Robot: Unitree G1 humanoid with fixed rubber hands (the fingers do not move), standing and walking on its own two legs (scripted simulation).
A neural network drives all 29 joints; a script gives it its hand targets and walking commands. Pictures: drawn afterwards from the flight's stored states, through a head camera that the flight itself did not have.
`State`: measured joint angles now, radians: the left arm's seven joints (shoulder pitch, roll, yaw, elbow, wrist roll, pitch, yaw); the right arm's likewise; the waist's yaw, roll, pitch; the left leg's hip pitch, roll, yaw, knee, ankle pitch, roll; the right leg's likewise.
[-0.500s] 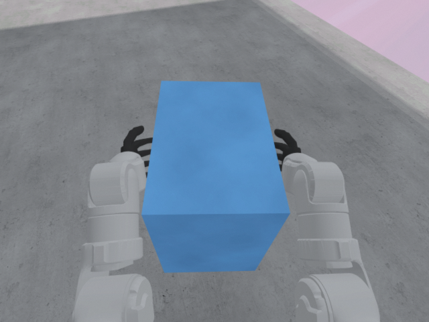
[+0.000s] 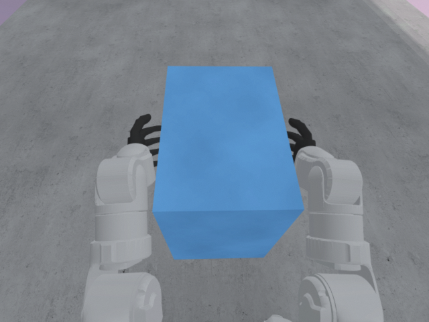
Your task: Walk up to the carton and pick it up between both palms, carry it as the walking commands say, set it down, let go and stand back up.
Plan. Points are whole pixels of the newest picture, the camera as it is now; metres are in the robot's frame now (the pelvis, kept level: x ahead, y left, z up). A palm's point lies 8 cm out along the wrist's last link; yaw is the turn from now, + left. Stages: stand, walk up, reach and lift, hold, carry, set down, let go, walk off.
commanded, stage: carry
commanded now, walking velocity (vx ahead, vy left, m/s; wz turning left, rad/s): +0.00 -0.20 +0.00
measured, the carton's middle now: (219, 169) +0.38 -0.02 +0.06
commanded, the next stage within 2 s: none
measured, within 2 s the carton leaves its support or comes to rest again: neither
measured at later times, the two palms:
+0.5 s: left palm (143, 190) +0.29 +0.10 +0.15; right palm (329, 190) +0.28 -0.18 +0.13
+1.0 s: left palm (119, 205) +0.28 +0.14 +0.13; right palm (301, 192) +0.29 -0.14 +0.12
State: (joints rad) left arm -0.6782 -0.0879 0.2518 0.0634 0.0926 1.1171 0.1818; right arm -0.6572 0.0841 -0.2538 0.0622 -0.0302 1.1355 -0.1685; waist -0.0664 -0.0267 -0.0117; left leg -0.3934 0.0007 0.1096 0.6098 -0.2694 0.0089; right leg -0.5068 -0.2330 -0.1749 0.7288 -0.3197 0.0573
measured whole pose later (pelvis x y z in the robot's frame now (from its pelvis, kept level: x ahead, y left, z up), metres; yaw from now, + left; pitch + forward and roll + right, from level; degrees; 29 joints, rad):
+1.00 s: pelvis -0.06 -0.04 +0.01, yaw +3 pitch +2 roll -1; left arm -0.65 -0.02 0.21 0.23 0.06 1.13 0.16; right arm -0.59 0.12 -0.22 0.16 -0.10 1.15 -0.16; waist 0.03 0.01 -0.06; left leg -0.42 0.10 0.05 0.53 -0.14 -0.04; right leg -0.38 -0.06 -0.09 0.55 -0.21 0.02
